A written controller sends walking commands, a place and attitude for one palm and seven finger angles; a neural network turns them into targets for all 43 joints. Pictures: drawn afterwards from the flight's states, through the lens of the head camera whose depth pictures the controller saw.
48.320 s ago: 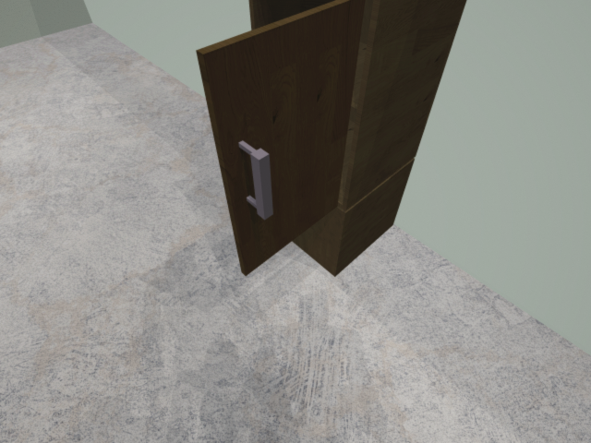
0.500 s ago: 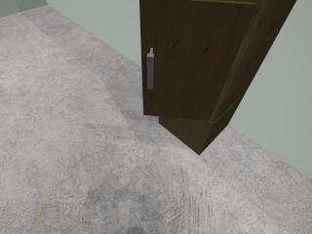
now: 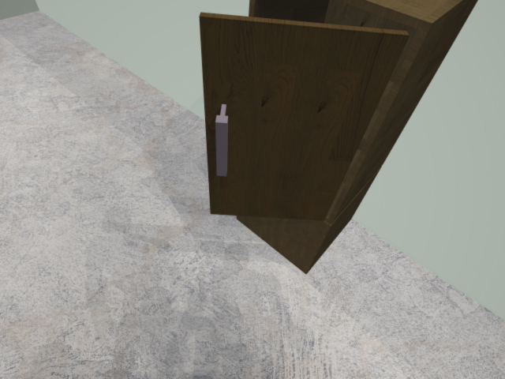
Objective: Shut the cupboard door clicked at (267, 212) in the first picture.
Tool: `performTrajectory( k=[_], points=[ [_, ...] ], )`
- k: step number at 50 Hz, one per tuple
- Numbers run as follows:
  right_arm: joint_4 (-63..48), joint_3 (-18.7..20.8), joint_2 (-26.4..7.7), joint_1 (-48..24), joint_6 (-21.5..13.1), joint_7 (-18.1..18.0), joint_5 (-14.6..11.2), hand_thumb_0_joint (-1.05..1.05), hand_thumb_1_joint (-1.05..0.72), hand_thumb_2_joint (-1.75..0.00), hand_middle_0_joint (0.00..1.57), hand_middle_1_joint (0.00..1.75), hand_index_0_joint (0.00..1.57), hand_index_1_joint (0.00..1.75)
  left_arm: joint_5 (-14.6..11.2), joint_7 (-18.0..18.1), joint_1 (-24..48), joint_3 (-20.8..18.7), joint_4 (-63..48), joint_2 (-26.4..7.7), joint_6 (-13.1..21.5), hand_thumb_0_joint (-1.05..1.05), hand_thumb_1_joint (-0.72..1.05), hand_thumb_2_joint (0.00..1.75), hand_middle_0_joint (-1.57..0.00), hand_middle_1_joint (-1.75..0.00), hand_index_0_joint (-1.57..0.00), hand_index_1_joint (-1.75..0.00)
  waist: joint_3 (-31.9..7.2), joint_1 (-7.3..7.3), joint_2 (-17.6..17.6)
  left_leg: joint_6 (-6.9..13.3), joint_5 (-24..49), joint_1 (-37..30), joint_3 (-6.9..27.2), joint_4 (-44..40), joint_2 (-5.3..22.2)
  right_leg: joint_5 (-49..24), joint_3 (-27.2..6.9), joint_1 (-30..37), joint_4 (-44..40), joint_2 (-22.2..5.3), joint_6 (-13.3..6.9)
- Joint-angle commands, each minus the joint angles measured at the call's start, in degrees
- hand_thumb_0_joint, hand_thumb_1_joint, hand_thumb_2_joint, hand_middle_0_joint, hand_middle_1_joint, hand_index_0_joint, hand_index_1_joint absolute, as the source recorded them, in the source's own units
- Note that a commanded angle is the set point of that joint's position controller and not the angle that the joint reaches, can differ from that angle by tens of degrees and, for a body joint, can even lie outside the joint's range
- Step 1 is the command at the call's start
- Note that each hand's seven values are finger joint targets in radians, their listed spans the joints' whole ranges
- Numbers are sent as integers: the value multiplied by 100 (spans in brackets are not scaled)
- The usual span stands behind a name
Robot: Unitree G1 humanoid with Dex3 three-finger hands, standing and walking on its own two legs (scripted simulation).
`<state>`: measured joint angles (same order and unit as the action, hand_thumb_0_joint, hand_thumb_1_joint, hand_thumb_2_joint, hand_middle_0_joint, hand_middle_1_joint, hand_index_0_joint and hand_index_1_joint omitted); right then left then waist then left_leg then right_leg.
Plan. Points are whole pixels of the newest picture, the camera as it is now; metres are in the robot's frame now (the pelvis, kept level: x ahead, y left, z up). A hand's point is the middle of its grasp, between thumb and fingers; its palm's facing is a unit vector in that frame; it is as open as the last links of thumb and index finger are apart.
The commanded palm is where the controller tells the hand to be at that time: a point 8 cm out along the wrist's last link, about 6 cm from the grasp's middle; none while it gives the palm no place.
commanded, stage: take the last steps up to it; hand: left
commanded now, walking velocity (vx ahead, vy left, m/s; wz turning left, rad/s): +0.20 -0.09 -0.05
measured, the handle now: (222, 141) +0.60 +0.10 +0.00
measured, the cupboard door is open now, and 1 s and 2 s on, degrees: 40 40 40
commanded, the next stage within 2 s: come to a stop and stand still in 0.16 s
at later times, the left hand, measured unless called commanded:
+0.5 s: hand (189, 353) +0.19 +0.12 -0.16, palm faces +0.03 -0.97 -0.23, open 7.2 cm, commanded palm none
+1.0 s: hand out of the picture +0.15 +0.17 -0.17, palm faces +0.03 -0.98 -0.22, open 7.4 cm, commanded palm none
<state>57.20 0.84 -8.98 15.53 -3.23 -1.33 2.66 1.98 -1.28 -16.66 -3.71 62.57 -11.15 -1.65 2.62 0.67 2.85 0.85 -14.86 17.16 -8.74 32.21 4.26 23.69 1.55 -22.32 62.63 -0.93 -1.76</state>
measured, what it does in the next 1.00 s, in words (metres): walks ahead: right foot, then left foot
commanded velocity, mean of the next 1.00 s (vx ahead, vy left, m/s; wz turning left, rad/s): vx -0.04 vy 0.00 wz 0.00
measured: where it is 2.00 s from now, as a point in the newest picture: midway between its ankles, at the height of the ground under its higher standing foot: outside the picture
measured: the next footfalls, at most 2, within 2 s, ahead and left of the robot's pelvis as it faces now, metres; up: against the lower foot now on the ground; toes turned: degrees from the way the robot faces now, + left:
right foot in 0.24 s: +0.18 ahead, -0.16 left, +0.00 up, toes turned -5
left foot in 0.68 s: +0.20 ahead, +0.05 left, +0.00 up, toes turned +0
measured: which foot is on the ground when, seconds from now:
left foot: down 0.00-0.24, up 0.26-0.66, down 0.68-1.00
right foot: up 0.00-0.22, down 0.24-0.68, up 0.70-1.00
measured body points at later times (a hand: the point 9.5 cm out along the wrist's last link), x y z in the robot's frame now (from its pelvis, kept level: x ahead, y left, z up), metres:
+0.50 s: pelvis +0.13 -0.07 +0.01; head +0.17 -0.07 +0.46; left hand +0.19 +0.17 -0.14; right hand +0.17 -0.30 -0.15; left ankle +0.13 +0.05 -0.70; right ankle +0.14 -0.16 -0.73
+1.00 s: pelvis +0.11 -0.04 +0.01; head +0.14 -0.01 +0.46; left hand +0.15 +0.22 -0.15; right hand +0.19 -0.27 -0.13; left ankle +0.16 +0.06 -0.73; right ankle +0.05 -0.20 -0.70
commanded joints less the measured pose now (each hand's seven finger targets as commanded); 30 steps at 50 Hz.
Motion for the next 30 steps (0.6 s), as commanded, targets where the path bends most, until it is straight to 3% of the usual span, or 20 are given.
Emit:
performTrajectory(
  k=[1,3,4,7,9,10,11,12,13,14,15,17,18,19,21,25,27,30],
  points=[
    [16,242,-968,592,-9,-83,-45,0,-90,-90,20,30,20,30,-46,-58,174,-38,-561,-133,138,0,90,90,-20,-30,-20,-30,-50,25,-1083,625,390,-635,1273,-2124,1467,-520,-98,-742,-587,-384,134],
    [79,265,-939,591,30,-49,-47,0,-90,-90,20,30,20,30,-52,-54,315,-5,-597,-64,134,0,90,90,-20,-30,-20,-30,-8,50,-1105,609,363,-509,902,-2118,1330,-729,102,-455,-1346,-339,165],
    [101,278,-928,607,49,-40,-47,0,-90,-90,20,30,20,30,-54,-55,447,3,-644,-65,158,0,90,90,-20,-30,-20,-30,58,88,-999,641,394,-497,903,-2081,1324,-727,190,-340,-1717,-297,152],
    [134,354,-1016,497,137,-7,-55,0,-90,-90,20,30,20,30,-41,-56,506,-10,-686,-89,152,0,90,90,-20,-30,-20,-30,109,43,-1109,632,-213,-265,845,-1967,1304,-945,390,169,-2345,-171,190],
    [155,363,-943,427,185,15,-73,0,-90,-90,20,30,20,30,-34,-36,327,-50,-644,-215,186,0,90,90,-20,-30,-20,-30,133,-94,-907,487,-413,48,772,-1530,1176,-1182,509,914,-3021,-32,180],
    [173,344,-872,407,195,38,-83,0,-90,-90,20,30,20,30,-29,-19,6,-86,-544,-337,219,0,90,90,-20,-30,-20,-30,22,-251,-606,322,-533,181,574,-1138,937,-1304,469,1423,-3394,14,157],
    [163,319,-727,368,191,69,-123,0,-90,-90,20,30,20,30,-25,16,-402,-136,-415,-572,278,0,90,90,-20,-30,-20,-30,-124,-451,-73,112,-860,554,208,-369,528,-1026,-26,2011,-3870,-339,30],
    [57,241,-349,403,193,107,-166,0,-90,-90,20,30,20,30,-5,77,-760,-209,-297,-1049,347,0,90,90,-20,-30,-20,-30,-221,-567,1065,-127,-1643,1466,-246,884,-158,-506,-1538,2564,-4546,-1419,-442],
    [-125,214,-334,207,239,104,-168,0,-90,-90,20,30,20,30,-62,118,-941,-221,-280,-1254,330,0,90,90,-20,-30,-20,-30,-261,-644,1161,-96,-2427,1598,166,2017,-224,-346,-2293,2303,-5142,-2060,-862],
    [-51,245,-400,273,303,55,-166,0,-90,-90,20,30,20,30,-74,190,-612,-167,-294,-1026,377,0,90,90,-20,-30,-20,-30,-217,-408,1399,-91,-2036,1466,570,2474,-78,-793,-2400,1882,-5251,-2015,-921],
    [61,215,-443,363,294,24,-166,0,-90,-90,20,30,20,30,-81,225,-165,-93,-379,-801,405,0,90,90,-20,-30,-20,-30,-143,-247,1295,-149,-1674,1360,768,2550,48,-2006,-2152,1687,-5052,-1959,-970],
    [290,117,-241,515,326,-6,-209,0,-90,-90,20,30,20,30,-63,271,373,41,-508,-504,416,0,90,90,-20,-30,-20,-30,-378,24,384,-262,-1266,677,827,1992,97,-4374,-986,1449,-4474,-1633,-880],
    [335,80,-162,520,361,-11,-234,0,-90,-90,20,30,20,30,-63,287,367,61,-502,-514,427,0,90,90,-20,-30,-20,-30,-548,28,241,-298,-1194,436,752,1691,3,-5290,-747,1479,-4257,-1556,-844],
    [343,83,-112,494,391,-13,-269,0,-90,-90,20,30,20,30,-53,322,387,40,-488,-580,396,0,90,90,-20,-30,-20,-30,-639,11,207,-313,-1130,335,663,1399,-94,-5668,-634,1585,-4102,-1547,-867],
    [256,112,-219,353,499,-7,-243,0,-90,-90,20,30,20,30,-66,362,284,-19,-484,-690,334,0,90,90,-20,-30,-20,-30,-676,-63,202,-363,-934,386,603,1275,-246,-5973,-655,1753,-4022,-1587,-857],
    [-60,223,-499,-108,598,1,-213,0,-90,-90,20,30,20,30,-51,417,222,-134,-536,-883,214,0,90,90,-20,-30,-20,-30,-525,-188,427,-379,-1070,788,734,1506,-353,-6358,-850,2010,-3907,-1845,-1032],
    [-187,258,-555,-291,621,10,-213,0,-90,-90,20,30,20,30,-30,431,308,-173,-611,-922,168,0,90,90,-20,-30,-20,-30,-469,-174,476,-366,-1063,714,846,1451,-330,-6054,-841,1842,-3886,-1895,-1059],
    [-249,277,-569,-267,604,22,-212,0,-90,-90,20,30,20,30,-32,423,468,-193,-714,-950,121,0,90,90,-20,-30,-20,-30,-531,-67,478,-331,-477,267,820,522,-319,-5425,-699,1685,-3621,-1718,-871]
  ],
)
